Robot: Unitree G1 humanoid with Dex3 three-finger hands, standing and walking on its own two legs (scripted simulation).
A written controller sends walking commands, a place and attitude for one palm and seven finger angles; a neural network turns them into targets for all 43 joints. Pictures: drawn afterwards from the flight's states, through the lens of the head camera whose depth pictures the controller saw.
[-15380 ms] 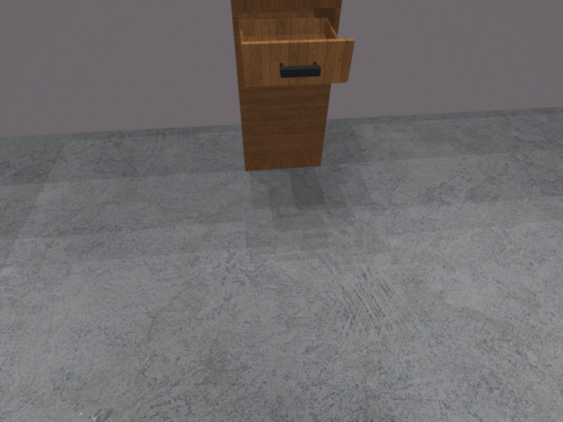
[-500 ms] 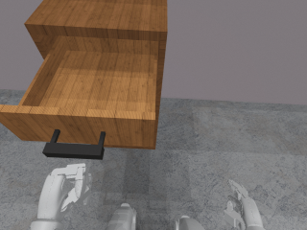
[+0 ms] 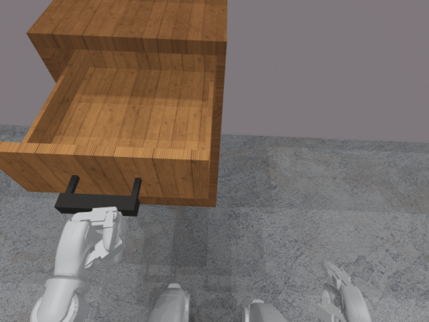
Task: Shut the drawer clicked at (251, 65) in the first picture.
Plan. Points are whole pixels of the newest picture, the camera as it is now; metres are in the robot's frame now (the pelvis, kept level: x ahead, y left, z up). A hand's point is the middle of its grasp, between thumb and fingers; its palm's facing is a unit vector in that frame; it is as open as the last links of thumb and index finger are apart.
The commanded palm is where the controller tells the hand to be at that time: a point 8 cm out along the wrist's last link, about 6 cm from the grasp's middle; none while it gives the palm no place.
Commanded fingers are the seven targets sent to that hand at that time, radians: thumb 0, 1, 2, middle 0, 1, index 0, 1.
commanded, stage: push the drawer shut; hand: left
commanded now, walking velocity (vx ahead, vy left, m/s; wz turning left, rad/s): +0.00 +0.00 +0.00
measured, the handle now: (102, 193) +0.33 +0.21 +0.05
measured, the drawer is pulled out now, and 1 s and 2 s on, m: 0.28 0.15 0.02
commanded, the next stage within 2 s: none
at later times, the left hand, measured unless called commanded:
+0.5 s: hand (128, 199) +0.32 +0.17 +0.05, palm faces -0.03 -1.00 -0.04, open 3.0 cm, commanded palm +0.31 +0.22 +0.05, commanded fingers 0.00 0.90 0.90 -1.40 -1.60 -1.40 -1.60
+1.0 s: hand (134, 173) +0.37 +0.17 +0.05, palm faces -0.02 -1.00 -0.04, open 2.9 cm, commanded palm +0.37 +0.23 +0.05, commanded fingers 0.00 0.90 0.90 -1.40 -1.60 -1.40 -1.60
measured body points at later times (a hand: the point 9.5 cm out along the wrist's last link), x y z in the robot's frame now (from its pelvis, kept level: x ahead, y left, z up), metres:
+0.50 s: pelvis -0.01 +0.01 +0.01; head +0.07 +0.02 +0.45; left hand +0.31 +0.22 +0.05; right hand +0.13 -0.24 -0.09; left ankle +0.04 +0.12 -0.64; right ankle -0.01 -0.10 -0.64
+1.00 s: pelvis -0.01 +0.02 +0.01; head +0.09 +0.03 +0.45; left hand +0.37 +0.22 +0.05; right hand +0.11 -0.24 -0.10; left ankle +0.04 +0.12 -0.64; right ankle -0.01 -0.10 -0.64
